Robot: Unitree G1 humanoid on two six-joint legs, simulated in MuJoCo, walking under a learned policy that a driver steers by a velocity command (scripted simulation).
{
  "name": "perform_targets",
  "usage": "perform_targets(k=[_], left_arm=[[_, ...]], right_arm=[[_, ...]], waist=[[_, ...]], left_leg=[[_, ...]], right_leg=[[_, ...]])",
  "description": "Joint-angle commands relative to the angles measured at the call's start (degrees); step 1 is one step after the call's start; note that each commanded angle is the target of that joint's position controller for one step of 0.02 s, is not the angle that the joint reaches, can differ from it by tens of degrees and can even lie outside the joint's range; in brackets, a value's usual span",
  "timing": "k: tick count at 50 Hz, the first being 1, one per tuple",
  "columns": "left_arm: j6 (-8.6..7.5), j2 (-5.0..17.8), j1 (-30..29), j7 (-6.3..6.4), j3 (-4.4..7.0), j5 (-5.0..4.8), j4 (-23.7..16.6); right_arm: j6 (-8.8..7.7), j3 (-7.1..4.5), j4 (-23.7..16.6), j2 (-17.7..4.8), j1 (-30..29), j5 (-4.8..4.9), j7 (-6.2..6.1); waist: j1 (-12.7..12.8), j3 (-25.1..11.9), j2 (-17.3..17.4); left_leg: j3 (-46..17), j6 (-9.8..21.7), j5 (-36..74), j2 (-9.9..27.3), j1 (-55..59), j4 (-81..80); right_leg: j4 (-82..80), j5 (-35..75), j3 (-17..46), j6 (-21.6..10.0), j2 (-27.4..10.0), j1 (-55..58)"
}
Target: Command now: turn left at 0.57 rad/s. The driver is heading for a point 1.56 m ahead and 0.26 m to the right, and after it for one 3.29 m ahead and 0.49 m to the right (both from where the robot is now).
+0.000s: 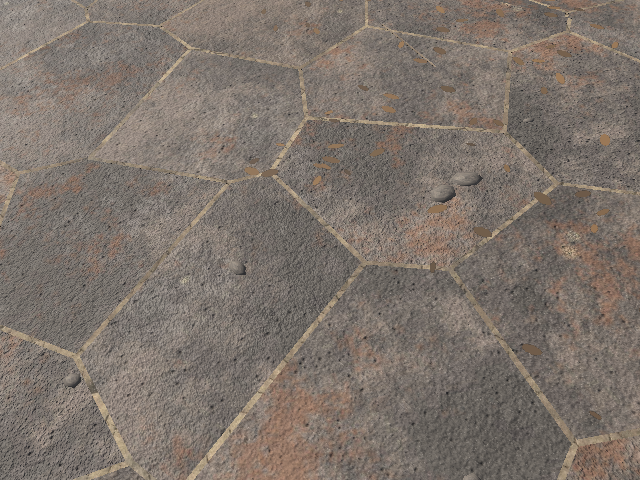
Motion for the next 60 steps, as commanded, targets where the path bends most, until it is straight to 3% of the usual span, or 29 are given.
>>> perform_targets(k=[1,6,8,9,10,11,12,13,15,18,22,27,31,33,34,35,36,37,39,41,44,48,54,57,60], left_arm=[[-0.34,10.65,3.01,-0.35,3.03,0.20,-1.91],[-0.02,12.05,1.72,-1.58,3.63,0.00,-1.19],[0.48,10.97,1.65,-1.76,3.24,-0.80,-0.44],[0.71,6.17,3.78,-2.16,1.82,-0.52,-1.26],[1.47,1.84,3.46,-1.81,0.34,-0.56,-2.30],[2.43,4.70,3.02,-1.70,0.99,-0.38,-0.34],[2.69,3.87,4.14,-1.97,0.56,-1.44,0.23],[2.66,6.31,3.66,-2.10,1.30,-1.50,1.59],[2.53,9.18,5.08,-2.59,2.61,-0.64,3.34],[2.80,7.68,6.09,-2.77,2.87,-0.97,4.11],[3.60,6.53,3.58,-3.02,3.13,-0.66,2.84],[3.72,4.69,1.77,-3.74,2.67,-0.57,0.54],[3.44,5.03,1.96,-4.22,2.74,-1.13,-1.21],[2.78,4.67,3.91,-4.34,2.69,-1.16,-1.29],[2.05,5.82,5.17,-4.04,2.94,-0.75,-1.06],[1.14,11.84,6.27,-3.35,4.25,0.27,-1.48],[1.03,18.67,8.51,-3.32,6.01,-0.31,-1.64],[1.19,16.13,9.69,-3.13,5.76,-0.82,-1.22],[1.81,11.29,1.47,-2.46,4.28,-1.09,-2.77],[1.72,9.70,-1.27,-2.10,3.73,-1.46,-3.90],[1.15,10.79,1.24,-2.45,4.07,-1.58,-3.48],[1.21,11.43,3.27,-2.31,4.35,-1.16,-3.23],[1.38,12.75,4.09,-2.33,4.94,-0.50,-3.86],[1.41,12.04,2.90,-2.36,4.67,-0.17,-4.17],[1.50,9.94,0.87,-2.17,3.60,0.22,-3.87]], right_arm=[[-0.54,-0.07,-5.73,-3.03,-3.83,0.44,0.47],[-1.21,0.58,-6.42,-2.26,-1.88,1.07,-0.20],[-2.43,0.93,-5.25,-2.45,1.25,-0.23,-1.13],[-3.45,0.62,-5.39,-6.13,2.85,-1.47,-1.79],[-4.10,0.77,-6.19,-8.94,0.50,-0.40,-2.29],[-4.71,2.50,-4.84,-2.92,1.37,-0.01,-2.62],[-4.85,3.15,-4.64,-1.87,-1.68,-0.11,-3.27],[-4.74,3.54,-4.74,-0.97,-4.99,-0.55,-3.59],[-4.58,3.08,-4.22,-3.48,-5.20,-0.35,-4.47],[-4.02,2.37,-3.79,-4.68,-2.83,0.51,-4.65],[-3.83,2.15,-3.33,-3.34,-2.37,-0.11,-5.08],[-4.32,1.30,-2.43,-4.22,-1.62,-0.56,-4.74],[-4.37,0.44,-2.53,-6.08,-2.29,-0.75,-3.95],[-4.05,0.03,-2.63,-6.99,-3.34,-0.33,-3.73],[-3.84,-0.07,-2.12,-6.66,-2.15,-0.38,-3.59],[-3.49,0.50,-2.92,-3.77,-0.10,-0.59,-3.15],[-2.64,1.41,-6.87,-1.54,-4.96,-0.40,-3.87],[-2.03,1.16,-6.24,-3.51,-5.46,-0.62,-4.25],[-2.44,0.78,-4.47,-4.08,-3.10,0.46,-3.74],[-2.70,0.35,-3.40,-5.20,-0.94,-1.04,-3.30],[-2.31,0.43,-3.72,-4.29,-0.45,-0.53,-2.99],[-1.93,0.43,-4.88,-4.25,-2.37,-0.49,-3.39],[-2.53,0.67,-6.61,-4.19,-4.34,-0.15,-3.84],[-2.92,1.04,-6.72,-3.91,-3.45,0.27,-3.97],[-3.16,1.63,-6.06,-3.09,-1.09,0.69,-4.10]], waist=[[2.32,-3.58,-11.45],[1.05,-5.23,-12.86],[-1.65,-5.74,-8.45],[-0.96,-8.66,4.00],[-0.25,-6.70,11.03],[-0.88,-6.12,3.26],[0.11,-5.60,8.68],[0.86,-2.16,6.67],[1.00,-2.04,7.19],[0.33,-3.22,3.24],[-0.75,-0.69,4.21],[-1.13,-2.34,4.62],[-0.47,-4.43,5.72],[1.57,-5.19,4.26],[2.51,-5.42,0.73],[2.03,-5.10,-13.86],[3.60,-2.60,-20.90],[3.95,-3.34,-11.28],[-0.17,-0.45,-7.05],[-0.87,-2.84,-8.58],[-0.31,-4.78,-6.54],[1.08,-3.42,-8.62],[1.93,-4.11,-8.51],[1.63,-5.43,-8.72],[0.90,-6.74,-9.22]], left_leg=[[2.70,0.50,-1.91,0.84,-3.90,-6.56],[5.84,3.63,-0.13,-0.80,7.44,-20.82],[3.21,5.13,15.22,0.11,18.49,-39.04],[-12.27,6.81,21.47,13.09,28.47,-43.61],[-20.76,14.36,39.55,24.96,21.73,-41.63],[-13.59,16.36,47.98,22.13,20.81,-38.08],[-11.34,16.80,39.55,20.82,17.72,-40.16],[-7.82,14.01,33.83,16.99,15.80,-41.87],[-2.63,12.44,44.84,14.19,18.45,-38.99],[-0.79,13.90,43.87,16.26,20.51,-38.21],[-0.65,15.56,31.09,17.21,20.15,-40.04],[0.58,16.61,30.95,18.83,20.17,-37.92],[1.65,15.53,33.61,20.29,18.20,-34.63],[4.28,12.28,29.40,19.34,15.17,-30.10],[6.69,8.65,22.31,17.58,11.25,-25.12],[12.40,4.08,5.97,11.10,1.30,-10.14],[8.77,1.87,-13.96,0.36,-9.12,-0.76],[2.28,1.81,-12.56,2.60,-9.19,6.17],[0.03,2.10,-2.07,4.18,-9.07,5.96],[0.68,1.55,2.90,3.40,-8.28,6.96],[0.20,0.51,4.47,2.91,-8.74,6.57],[-0.51,-0.21,3.91,2.62,-10.59,0.89],[-1.68,0.37,1.98,1.31,-8.22,-5.72],[-1.06,1.35,1.68,0.74,-3.28,-9.15],[0.52,2.78,1.39,0.64,5.40,-16.02]], right_leg=[[-2.98,27.12,8.96,-9.57,-15.36,9.61],[1.83,29.84,7.16,-8.30,-15.21,5.07],[7.66,22.16,4.62,-3.62,-12.75,-1.66],[17.71,3.98,0.97,0.34,-8.32,-11.30],[20.10,-20.58,0.68,2.50,-1.37,-14.96],[23.14,-20.38,6.39,2.74,-3.58,-10.88],[22.45,-18.83,7.06,2.70,-2.68,-9.65],[22.53,-14.74,8.13,2.92,-2.58,-9.54],[27.17,-11.67,7.44,3.24,0.25,-11.27],[34.50,-12.27,7.25,4.14,0.98,-14.00],[34.14,-11.71,6.01,5.12,0.05,-17.81],[25.80,-13.34,3.68,3.94,-0.73,-14.57],[19.00,-12.94,1.54,1.78,-0.21,-9.01],[9.19,-6.08,0.38,0.32,0.84,-2.77],[1.58,0.36,3.35,-0.62,0.70,2.07],[-7.49,8.02,20.76,-3.38,-10.73,7.34],[-7.45,27.18,36.74,-13.28,-22.52,4.48],[-6.37,26.42,32.63,-15.73,-20.96,4.66],[-6.59,18.30,23.89,-11.65,-13.01,1.90],[-5.70,22.88,20.95,-9.89,-9.34,4.21],[-4.99,24.34,21.57,-9.85,-8.94,6.35],[-5.26,18.09,25.20,-10.27,-8.44,6.84],[-3.59,16.24,31.31,-11.47,-8.45,4.95],[-2.21,19.97,31.44,-10.90,-8.01,2.86],[-0.97,23.95,29.81,-9.15,-7.55,-0.08]])
Keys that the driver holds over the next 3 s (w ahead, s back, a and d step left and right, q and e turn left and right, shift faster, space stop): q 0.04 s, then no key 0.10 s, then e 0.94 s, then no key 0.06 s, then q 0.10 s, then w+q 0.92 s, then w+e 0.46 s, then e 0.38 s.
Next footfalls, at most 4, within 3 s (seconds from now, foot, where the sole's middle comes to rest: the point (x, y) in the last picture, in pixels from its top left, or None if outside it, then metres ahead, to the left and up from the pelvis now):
0.18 left None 0.01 0.12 -0.78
0.70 right None -0.02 -0.08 -0.78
1.28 left None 0.06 0.09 -0.78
1.66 right None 0.09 -0.14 -0.78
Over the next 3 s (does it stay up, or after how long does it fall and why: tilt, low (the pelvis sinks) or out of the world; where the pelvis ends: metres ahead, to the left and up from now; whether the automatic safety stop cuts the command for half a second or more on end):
stays up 0.68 -0.04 0.00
